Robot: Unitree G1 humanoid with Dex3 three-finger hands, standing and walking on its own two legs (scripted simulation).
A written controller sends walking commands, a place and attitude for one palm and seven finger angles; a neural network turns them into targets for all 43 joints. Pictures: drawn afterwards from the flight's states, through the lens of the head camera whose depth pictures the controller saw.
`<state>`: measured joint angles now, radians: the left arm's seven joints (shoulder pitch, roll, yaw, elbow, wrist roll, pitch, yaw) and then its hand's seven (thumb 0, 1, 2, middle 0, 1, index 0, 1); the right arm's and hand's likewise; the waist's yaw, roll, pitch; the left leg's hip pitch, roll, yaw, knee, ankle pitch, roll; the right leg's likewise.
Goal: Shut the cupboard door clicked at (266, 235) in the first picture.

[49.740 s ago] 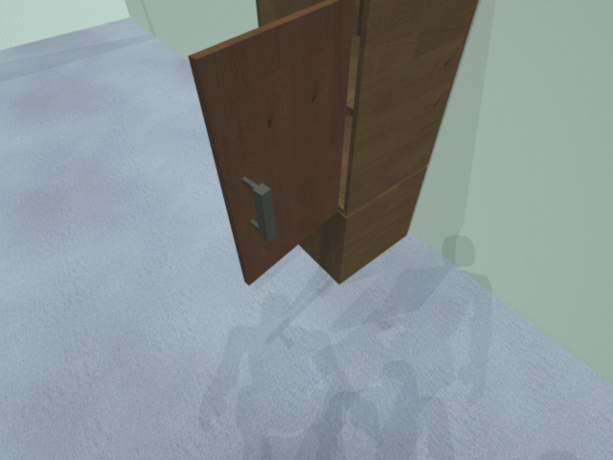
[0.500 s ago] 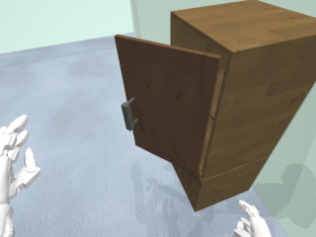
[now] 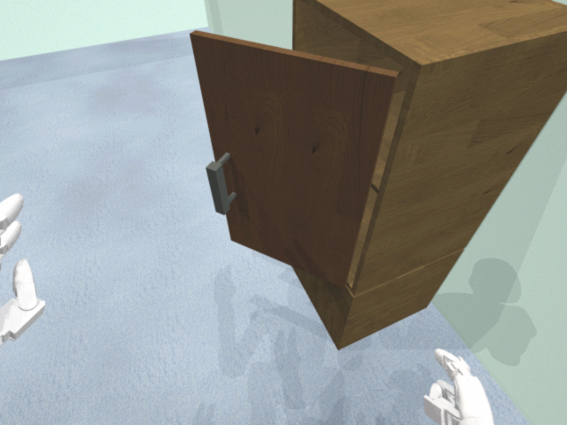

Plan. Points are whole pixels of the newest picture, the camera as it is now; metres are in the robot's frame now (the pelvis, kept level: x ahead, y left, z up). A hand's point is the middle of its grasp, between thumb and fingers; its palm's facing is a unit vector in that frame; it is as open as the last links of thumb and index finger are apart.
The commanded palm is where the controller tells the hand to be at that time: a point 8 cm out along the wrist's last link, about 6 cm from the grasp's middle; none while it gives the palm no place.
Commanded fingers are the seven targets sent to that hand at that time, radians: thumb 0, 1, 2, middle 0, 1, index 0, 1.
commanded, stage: step back with the hand held close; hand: left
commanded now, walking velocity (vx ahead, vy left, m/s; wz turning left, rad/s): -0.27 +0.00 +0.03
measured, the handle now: (224, 183) +0.63 +0.19 -0.07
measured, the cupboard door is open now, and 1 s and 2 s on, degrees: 39 39 39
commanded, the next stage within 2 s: stop stepping back and stand still in 0.62 s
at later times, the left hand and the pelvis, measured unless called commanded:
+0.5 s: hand out of the picture +0.05 +0.28 +0.17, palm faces +0.50 -0.73 -0.46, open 7.4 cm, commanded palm +0.00 +0.31 +0.18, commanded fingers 0.00 0.90 0.90 -0.20 -0.30 -0.20 -0.30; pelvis -0.12 +0.00 -0.01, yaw +5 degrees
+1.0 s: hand out of the picture -0.14 +0.33 +0.18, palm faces +0.65 -0.68 -0.35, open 7.4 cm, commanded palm -0.15 +0.35 +0.18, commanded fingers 0.00 0.90 0.90 -0.20 -0.30 -0.20 -0.30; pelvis -0.26 +0.04 -0.02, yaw +6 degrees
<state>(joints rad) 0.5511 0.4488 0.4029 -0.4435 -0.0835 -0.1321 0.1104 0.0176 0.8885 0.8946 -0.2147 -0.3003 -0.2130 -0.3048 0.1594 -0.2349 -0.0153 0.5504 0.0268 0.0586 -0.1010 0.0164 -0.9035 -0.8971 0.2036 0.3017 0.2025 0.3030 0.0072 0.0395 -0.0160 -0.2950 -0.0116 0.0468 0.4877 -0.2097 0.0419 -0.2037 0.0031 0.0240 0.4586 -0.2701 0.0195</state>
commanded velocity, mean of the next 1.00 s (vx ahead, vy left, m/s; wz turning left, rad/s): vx -0.18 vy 0.00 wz -0.04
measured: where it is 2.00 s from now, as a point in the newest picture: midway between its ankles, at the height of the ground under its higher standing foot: outside the picture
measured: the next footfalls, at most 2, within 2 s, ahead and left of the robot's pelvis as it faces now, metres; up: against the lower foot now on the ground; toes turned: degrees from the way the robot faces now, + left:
right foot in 0.84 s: -0.20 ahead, -0.10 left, +0.00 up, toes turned +6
left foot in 1.02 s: -0.20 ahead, +0.16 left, +0.00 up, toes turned +6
